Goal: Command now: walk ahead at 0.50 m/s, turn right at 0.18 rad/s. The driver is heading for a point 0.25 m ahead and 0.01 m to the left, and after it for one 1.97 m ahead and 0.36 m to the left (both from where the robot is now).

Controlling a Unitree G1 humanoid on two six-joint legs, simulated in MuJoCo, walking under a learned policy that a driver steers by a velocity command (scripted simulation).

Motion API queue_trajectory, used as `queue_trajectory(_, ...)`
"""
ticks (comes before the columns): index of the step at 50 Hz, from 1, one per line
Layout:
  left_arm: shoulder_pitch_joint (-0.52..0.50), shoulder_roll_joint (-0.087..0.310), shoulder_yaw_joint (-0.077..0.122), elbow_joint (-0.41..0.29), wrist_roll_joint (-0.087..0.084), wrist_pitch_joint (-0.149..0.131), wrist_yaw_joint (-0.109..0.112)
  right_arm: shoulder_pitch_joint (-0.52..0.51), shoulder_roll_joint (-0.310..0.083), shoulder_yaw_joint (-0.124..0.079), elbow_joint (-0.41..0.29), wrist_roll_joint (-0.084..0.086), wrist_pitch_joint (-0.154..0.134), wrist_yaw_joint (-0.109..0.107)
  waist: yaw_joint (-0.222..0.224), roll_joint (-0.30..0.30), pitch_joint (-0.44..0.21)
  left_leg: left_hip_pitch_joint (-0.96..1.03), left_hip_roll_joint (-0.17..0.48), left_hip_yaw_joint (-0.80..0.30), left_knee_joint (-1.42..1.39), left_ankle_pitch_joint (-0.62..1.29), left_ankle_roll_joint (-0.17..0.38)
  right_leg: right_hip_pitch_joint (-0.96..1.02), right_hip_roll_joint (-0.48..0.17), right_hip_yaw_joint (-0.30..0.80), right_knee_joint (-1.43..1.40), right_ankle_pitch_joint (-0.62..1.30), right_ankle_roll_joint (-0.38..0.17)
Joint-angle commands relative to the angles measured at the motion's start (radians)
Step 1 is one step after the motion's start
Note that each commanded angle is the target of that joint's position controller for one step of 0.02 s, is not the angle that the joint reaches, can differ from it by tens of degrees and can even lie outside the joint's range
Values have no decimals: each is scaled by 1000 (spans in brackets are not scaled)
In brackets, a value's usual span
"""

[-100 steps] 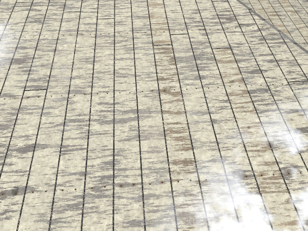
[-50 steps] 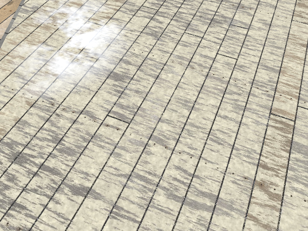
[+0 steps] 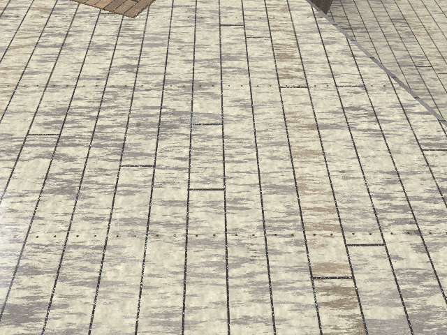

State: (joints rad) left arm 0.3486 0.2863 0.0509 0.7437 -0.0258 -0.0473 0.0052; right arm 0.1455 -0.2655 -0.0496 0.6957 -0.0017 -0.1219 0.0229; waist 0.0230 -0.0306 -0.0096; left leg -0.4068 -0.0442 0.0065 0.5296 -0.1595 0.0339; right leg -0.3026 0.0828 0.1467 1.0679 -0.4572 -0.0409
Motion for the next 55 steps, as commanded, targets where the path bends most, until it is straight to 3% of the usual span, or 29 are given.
queue_trajectory(1, -106, 114, 23, -119, 17, -30, -3, 150, -112, -33, -8, 0, 13, -3, -80, 68, 4, 395, 321, -467, -283, -174, 198, -480, -125, -20, 153, 93, 7)
queue_trajectory(4, -80, 69, 21, -107, 22, -23, -7, 131, -86, -21, 4, -3, 8, 1, -36, 108, -1, 287, 241, -320, -334, 32, 181, -373, -169, -63, 47, 167, 16)
queue_trajectory(5, -74, 55, 16, -112, 17, -21, -7, 133, -119, -28, 12, 0, 7, -1, -24, 151, -3, 265, 256, -303, -347, 73, 200, -368, -176, -72, 4, 178, 26)
queue_trajectory(12, -299, 15, -4, -160, 19, -41, -20, 224, -164, -35, 76, 24, 27, -15, -97, 98, 33, 271, 215, -148, -355, 213, 167, -305, -150, -123, -418, 476, 54)
queue_trajectory(17, -377, 51, 10, -191, 9, -63, -42, 276, -183, -40, 106, 32, 54, -24, -94, 120, 49, 337, 262, -229, -279, 184, 145, -220, -108, -110, -562, 437, 34)
queue_trajectory(19, -283, 85, 29, -168, 12, -71, -39, 251, -197, -44, 104, 32, 62, -30, -25, 129, 6, 331, 249, -229, -181, 288, 116, -55, -89, -128, -623, 407, 4)
queue_trajectory(20, -161, 127, 50, -136, 20, -72, -29, 247, -175, -36, 99, 26, 61, -30, 32, 115, -76, 278, 195, -192, -39, 352, 87, 142, -104, -124, -626, 414, -25)
queue_trajectory(21, 20, 200, 71, -116, 40, -70, -15, 221, -113, -13, 63, 4, 56, -30, 113, 18, -233, 97, 126, -141, 256, 155, 43, 433, -290, 49, -582, 440, -94)
queue_trajectory(22, 82, 260, 84, -92, 44, -55, -18, 361, -16, 16, 45, 20, 39, -29, 61, -269, -372, -253, 7, -64, 579, -382, -12, 725, -516, 451, -655, 262, -237)
queue_trajectory(23, 87, 168, 64, -90, 35, -49, -18, 333, -113, -8, 65, 42, 34, -29, 89, -198, -331, -358, 50, -147, 719, -414, -17, 673, -500, 532, -724, 101, -233)
queue_trajectory(24, 32, 123, 48, -89, 26, -48, -14, 245, -160, -25, 45, 50, 36, -28, 87, -134, -188, -405, 87, -136, 752, -326, -16, 554, -469, 381, -745, 113, -194)
queue_trajectory(26, -82, 66, 28, -84, 31, -50, -19, 168, -137, -29, 30, 28, 50, -31, 33, -51, -49, -348, 142, -112, 691, -199, -22, 321, -384, 183, -816, 250, -158)
queue_trajectory(28, -134, 59, 31, -72, 37, -61, -21, 195, -98, -28, 27, 32, 73, -25, -20, -93, -12, -263, 176, -113, 648, -153, -33, 198, -367, 76, -877, 344, -164)
queue_trajectory(30, -149, 70, 39, -53, 38, -73, -18, 178, -75, -27, 17, 29, 92, -26, -36, -49, 14, -262, 180, -111, 620, -109, -40, 149, -360, -9, -923, 399, -165)
queue_trajectory(32, -169, 98, 48, -39, 38, -74, -12, 134, -68, -25, -13, 17, 99, -24, -46, -42, 57, -277, 178, -101, 509, -52, -62, 130, -367, -107, -911, 651, -172)
queue_trajectory(35, -176, 130, 58, -23, 35, -56, 8, 60, -47, -16, -37, 11, 91, -3, -24, -36, 43, -180, 148, -30, 288, 139, -54, 118, -310, -259, -870, 779, -128)
queue_trajectory(37, -152, 150, 62, -9, 26, -44, 17, 11, -50, -19, -61, 11, 92, 15, -4, -39, 20, -131, 127, -5, 193, 198, -43, 154, -319, -288, -840, 800, -113)
queue_trajectory(40, -155, 179, 74, 0, -3, -26, 21, -17, -92, -38, -99, 8, 104, 32, -13, -55, 2, -108, 108, 9, 121, 116, -4, 237, -356, -291, -752, 812, -88)
queue_trajectory(42, -178, 194, 82, -4, -22, -13, 26, 57, -131, -61, -96, 1, 110, 34, -64, -55, -38, 2, 55, 52, 53, 64, 37, 253, -344, -309, -589, 915, -57)
queue_trajectory(43, -169, 173, 76, -5, -22, -8, 26, 161, -174, -86, -68, -1, 109, 26, -111, -13, -91, 148, 8, 66, -18, 131, 68, 222, -294, -333, -415, 884, -23)
queue_trajectory(44, -108, 139, 62, -10, 15, -8, 21, 230, -267, -114, -67, 0, 112, 1, -128, 152, -151, 362, 118, -103, -40, 553, 127, 41, -220, -354, -136, 573, 50)
queue_trajectory(45, 5, 43, 27, -32, 73, -10, 7, 176, -348, -113, -107, -12, 114, -15, -11, 366, -253, 610, 360, -484, 26, 919, 324, -285, -59, -276, 226, -275, 121)
queue_trajectory(46, -16, 113, 31, -27, 41, -13, -4, 175, -296, -97, -145, -14, 107, -1, -77, 237, -435, 629, 416, -654, -91, 629, 394, -330, -49, -66, 335, -266, 107)
queue_trajectory(47, -117, 151, 42, -44, 6, -7, -3, 128, -245, -84, -150, -7, 100, 7, -87, 135, -327, 544, 365, -560, -137, 435, 342, -386, -82, -54, 325, -160, 87)
queue_trajectory(48, -153, 137, 39, -52, 13, 2, 8, 83, -209, -74, -143, 13, 101, 3, -61, 75, -221, 429, 315, -488, -156, 286, 280, -405, -113, -62, 253, -77, 81)
queue_trajectory(49, -161, 137, 40, -40, 25, 16, 21, 38, -173, -61, -148, 19, 107, -4, -37, 58, -157, 312, 289, -428, -176, 230, 244, -374, -145, -63, 186, -28, 83)
queue_trajectory(50, -151, 144, 43, -39, 29, 29, 26, 7, -164, -56, -155, 7, 111, -11, -10, 86, -133, 206, 264, -391, -197, 215, 229, -301, -153, -64, 137, 7, 82)
queue_trajectory(52, -120, 124, 40, -25, 35, 41, 31, -11, -168, -55, -156, -17, 108, -18, 10, 117, -141, 121, 233, -336, -207, 287, 223, -214, -136, -87, 72, 47, 89)
queue_trajectory(55, -132, 90, 27, -20, 36, 47, 39, 7, -171, -55, -138, -13, 106, -31, -3, 120, -163, 121, 224, -301, -201, 292, 221, -184, -133, -88, -52, 82, 105)
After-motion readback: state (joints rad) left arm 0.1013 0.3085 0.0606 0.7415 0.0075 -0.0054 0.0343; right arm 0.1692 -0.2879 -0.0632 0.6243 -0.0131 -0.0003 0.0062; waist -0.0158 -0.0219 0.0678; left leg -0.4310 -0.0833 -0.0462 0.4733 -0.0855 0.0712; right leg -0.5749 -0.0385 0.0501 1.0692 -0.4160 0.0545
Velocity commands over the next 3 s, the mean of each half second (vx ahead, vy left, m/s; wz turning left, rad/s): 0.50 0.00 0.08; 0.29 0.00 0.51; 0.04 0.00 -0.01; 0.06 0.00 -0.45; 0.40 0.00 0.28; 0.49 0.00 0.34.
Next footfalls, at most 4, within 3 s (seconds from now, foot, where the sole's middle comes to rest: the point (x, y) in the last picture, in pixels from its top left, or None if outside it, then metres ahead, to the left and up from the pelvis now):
0.42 right None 0.38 -0.15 -0.77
0.88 left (185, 313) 0.55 0.15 -0.77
1.30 right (263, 299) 0.61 -0.09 -0.77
1.82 right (274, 309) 0.58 -0.12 -0.77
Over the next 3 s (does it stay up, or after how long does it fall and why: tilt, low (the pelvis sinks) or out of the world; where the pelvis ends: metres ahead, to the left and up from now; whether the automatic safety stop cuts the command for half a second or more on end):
stays up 1.05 0.12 0.00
